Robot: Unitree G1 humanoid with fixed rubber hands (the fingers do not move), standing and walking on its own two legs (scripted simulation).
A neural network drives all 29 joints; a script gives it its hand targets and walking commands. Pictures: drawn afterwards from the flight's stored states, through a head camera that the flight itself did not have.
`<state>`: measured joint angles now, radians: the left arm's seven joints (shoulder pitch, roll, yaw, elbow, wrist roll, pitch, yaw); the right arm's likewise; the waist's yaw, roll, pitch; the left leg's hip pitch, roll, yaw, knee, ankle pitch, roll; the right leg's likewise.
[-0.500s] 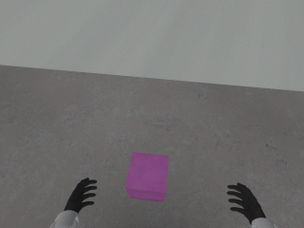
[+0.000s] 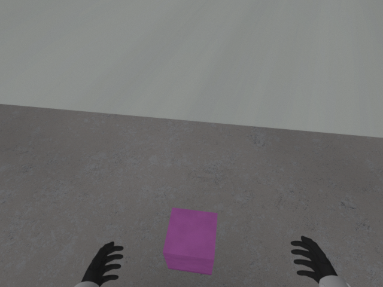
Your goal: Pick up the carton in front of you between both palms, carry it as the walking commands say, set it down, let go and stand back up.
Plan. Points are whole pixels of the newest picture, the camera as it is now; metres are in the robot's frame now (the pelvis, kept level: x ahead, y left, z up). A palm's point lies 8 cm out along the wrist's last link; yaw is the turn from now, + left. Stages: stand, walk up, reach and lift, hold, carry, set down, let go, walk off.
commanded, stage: stand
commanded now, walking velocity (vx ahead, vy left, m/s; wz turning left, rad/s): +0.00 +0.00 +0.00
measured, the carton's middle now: (192, 241) +0.43 +0.05 -0.65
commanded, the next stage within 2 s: none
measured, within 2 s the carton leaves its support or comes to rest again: neither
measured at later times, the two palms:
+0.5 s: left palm (66, 286) +0.15 +0.30 -0.09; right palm (342, 284) +0.16 -0.28 -0.09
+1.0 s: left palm out of the picture +0.11 +0.31 -0.09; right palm out of the picture +0.12 -0.29 -0.09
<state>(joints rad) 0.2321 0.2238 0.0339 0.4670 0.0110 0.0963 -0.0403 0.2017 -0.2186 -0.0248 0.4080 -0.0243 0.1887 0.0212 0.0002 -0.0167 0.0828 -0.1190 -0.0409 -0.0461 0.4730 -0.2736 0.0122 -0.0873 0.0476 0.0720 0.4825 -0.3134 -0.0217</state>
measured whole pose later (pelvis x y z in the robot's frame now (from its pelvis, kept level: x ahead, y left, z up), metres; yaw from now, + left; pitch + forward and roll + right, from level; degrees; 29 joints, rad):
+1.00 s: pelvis +0.01 +0.01 +0.01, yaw +0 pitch -1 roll +0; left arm 0.17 0.36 0.02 0.88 0.02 0.00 0.02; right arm 0.13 -0.36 -0.02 0.94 -0.03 -0.02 -0.02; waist 0.00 0.00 0.01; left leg -0.13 -0.04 -0.04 0.40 -0.24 0.02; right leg -0.10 0.04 0.08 0.39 -0.26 -0.02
